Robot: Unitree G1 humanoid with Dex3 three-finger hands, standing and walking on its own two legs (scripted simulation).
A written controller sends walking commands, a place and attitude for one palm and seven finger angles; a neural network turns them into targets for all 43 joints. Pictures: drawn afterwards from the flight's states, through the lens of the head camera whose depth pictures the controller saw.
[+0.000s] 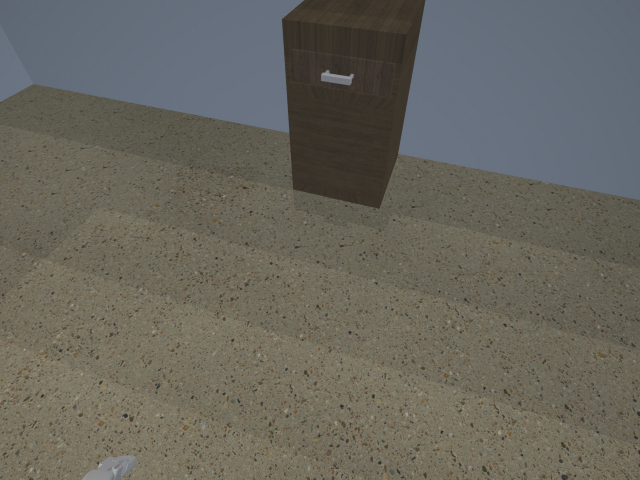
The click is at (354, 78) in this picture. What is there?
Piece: drawer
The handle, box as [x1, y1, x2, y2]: [321, 70, 353, 84]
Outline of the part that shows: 321,74 321,80 344,84 350,84 353,74 349,76 330,74 328,70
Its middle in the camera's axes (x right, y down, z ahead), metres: +0.06 -0.59 +1.40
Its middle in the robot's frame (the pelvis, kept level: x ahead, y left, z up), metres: +1.44 +0.00 -0.15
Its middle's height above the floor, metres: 0.61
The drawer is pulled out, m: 0.00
